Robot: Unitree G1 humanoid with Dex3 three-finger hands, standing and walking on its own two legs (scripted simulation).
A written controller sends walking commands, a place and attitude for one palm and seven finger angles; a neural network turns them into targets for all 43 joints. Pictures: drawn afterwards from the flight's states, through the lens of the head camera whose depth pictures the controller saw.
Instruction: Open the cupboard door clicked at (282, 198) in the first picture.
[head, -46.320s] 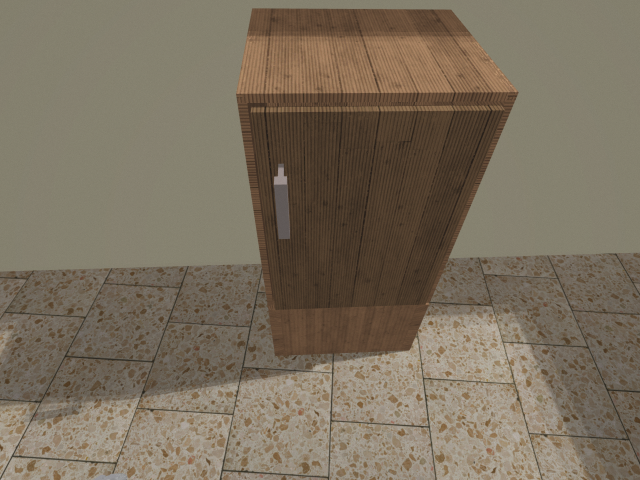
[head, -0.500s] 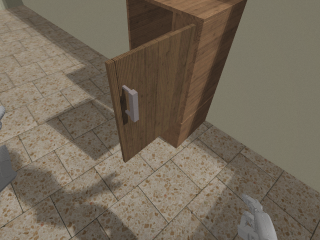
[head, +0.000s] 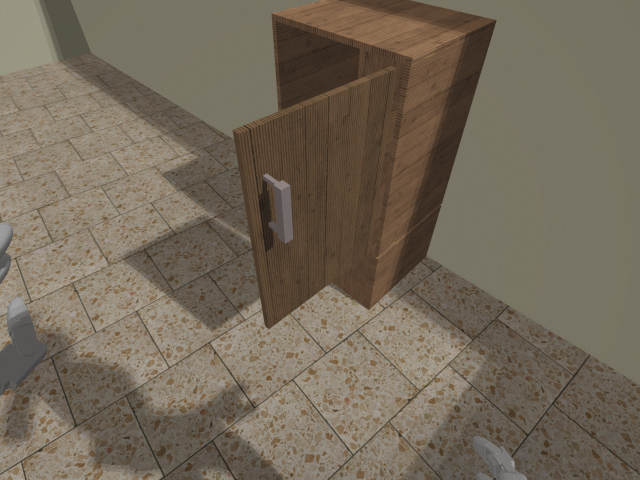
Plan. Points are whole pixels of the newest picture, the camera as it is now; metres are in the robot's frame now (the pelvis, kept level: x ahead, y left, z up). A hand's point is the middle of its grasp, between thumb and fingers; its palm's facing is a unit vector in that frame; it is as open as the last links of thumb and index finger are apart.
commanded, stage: let the arm hang, fingers relaxed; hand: left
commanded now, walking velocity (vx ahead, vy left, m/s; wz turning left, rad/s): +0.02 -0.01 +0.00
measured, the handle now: (277, 208) +0.61 +0.12 -0.02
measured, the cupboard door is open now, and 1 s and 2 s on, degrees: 88 88 88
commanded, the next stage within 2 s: look to check the result in 1.20 s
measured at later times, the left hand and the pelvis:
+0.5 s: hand out of the picture +0.02 +0.18 -0.17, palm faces +0.09 -0.98 -0.20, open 7.0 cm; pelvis +0.00 -0.01 +0.00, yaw +3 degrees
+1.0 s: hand out of the picture +0.04 +0.19 -0.16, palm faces +0.07 -0.97 -0.24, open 7.4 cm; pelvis +0.01 +0.00 +0.01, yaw +3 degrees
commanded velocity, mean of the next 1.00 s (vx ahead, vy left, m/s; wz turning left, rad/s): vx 0.00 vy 0.00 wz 0.00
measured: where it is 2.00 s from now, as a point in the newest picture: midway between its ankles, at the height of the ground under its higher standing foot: outside the picture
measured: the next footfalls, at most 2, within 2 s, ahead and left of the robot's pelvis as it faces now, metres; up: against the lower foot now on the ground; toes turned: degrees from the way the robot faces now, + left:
none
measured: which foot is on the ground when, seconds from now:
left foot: down 0.00-1.00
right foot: down 0.00-1.00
